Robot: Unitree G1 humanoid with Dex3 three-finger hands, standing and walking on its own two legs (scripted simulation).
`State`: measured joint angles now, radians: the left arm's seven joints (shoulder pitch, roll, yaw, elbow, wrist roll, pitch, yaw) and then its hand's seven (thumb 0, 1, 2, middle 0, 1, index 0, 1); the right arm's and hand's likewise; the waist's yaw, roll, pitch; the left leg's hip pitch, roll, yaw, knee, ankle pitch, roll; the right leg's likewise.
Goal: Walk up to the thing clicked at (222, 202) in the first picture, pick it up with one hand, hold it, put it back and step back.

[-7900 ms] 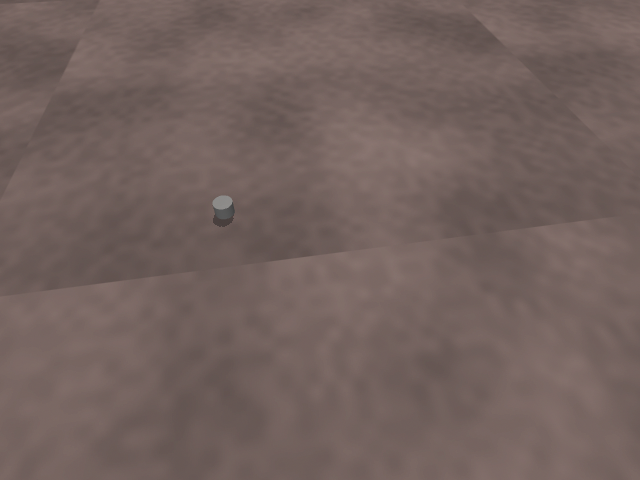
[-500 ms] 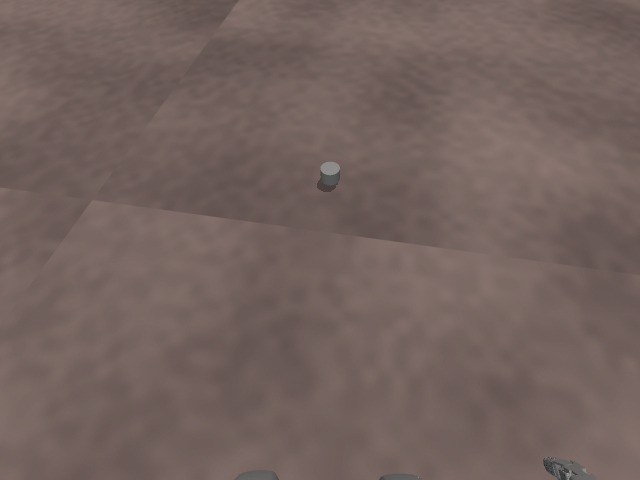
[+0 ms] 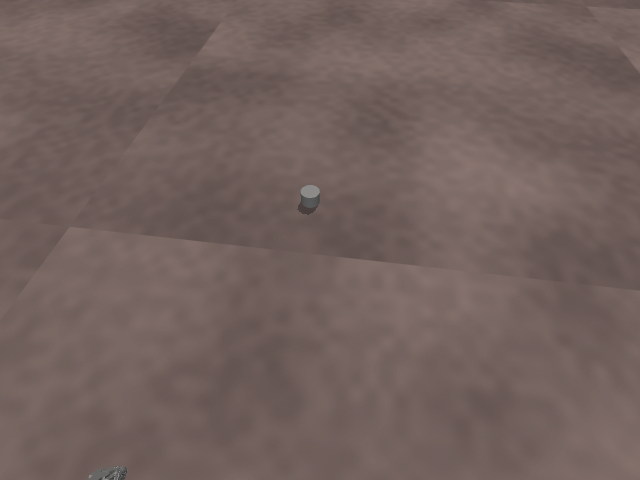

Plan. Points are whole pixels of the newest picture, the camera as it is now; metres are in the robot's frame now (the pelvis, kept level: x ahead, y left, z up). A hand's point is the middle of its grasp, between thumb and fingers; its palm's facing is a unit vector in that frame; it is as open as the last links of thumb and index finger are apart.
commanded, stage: stand
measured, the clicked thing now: (310, 196) +1.34 +0.02 -0.75
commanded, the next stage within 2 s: none
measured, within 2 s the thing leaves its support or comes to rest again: neither
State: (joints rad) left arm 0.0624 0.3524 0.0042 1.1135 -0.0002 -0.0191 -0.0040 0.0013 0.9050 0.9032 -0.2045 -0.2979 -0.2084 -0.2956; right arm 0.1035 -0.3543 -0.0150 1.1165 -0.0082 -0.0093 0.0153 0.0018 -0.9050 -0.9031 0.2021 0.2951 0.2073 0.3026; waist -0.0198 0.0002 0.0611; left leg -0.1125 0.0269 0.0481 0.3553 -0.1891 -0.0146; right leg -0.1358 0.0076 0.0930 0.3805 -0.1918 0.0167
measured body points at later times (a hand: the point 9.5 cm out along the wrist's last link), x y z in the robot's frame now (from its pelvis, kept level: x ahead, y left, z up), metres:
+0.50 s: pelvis +0.00 +0.00 +0.00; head +0.02 +0.00 +0.45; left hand +0.06 +0.30 -0.13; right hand +0.09 -0.30 -0.13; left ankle +0.01 +0.13 -0.75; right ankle +0.01 -0.13 -0.75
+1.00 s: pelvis +0.01 +0.00 +0.00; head +0.02 +0.00 +0.45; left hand +0.08 +0.30 -0.13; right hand +0.09 -0.30 -0.13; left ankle +0.01 +0.13 -0.75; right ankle +0.01 -0.13 -0.75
